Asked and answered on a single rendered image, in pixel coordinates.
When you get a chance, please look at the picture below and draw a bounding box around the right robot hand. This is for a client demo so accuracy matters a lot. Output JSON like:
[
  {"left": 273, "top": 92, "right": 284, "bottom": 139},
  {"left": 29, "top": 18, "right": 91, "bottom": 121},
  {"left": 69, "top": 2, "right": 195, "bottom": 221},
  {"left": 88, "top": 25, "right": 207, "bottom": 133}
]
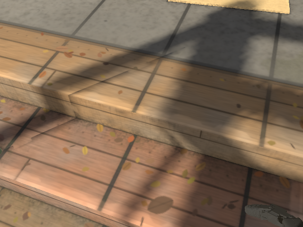
[{"left": 244, "top": 203, "right": 303, "bottom": 227}]

